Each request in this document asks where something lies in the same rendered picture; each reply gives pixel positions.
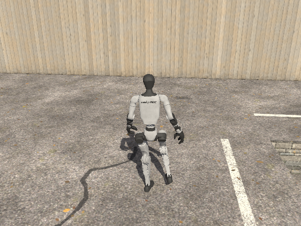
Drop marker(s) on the robot right forearm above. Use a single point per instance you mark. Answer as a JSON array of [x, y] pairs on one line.
[[175, 124]]

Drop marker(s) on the right robot hand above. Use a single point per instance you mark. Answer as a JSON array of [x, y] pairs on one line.
[[181, 138]]

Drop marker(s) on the left robot upper arm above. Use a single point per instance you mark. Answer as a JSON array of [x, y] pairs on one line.
[[132, 107]]

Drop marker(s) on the robot right thigh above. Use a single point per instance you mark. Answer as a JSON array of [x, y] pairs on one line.
[[161, 136]]

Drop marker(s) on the left robot foot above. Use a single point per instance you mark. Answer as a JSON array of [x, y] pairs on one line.
[[147, 188]]

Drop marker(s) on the left robot hand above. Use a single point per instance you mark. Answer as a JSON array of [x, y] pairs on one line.
[[132, 127]]

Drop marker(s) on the robot left forearm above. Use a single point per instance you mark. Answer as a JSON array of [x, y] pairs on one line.
[[129, 122]]

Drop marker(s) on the right robot upper arm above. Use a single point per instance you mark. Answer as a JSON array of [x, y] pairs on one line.
[[167, 106]]

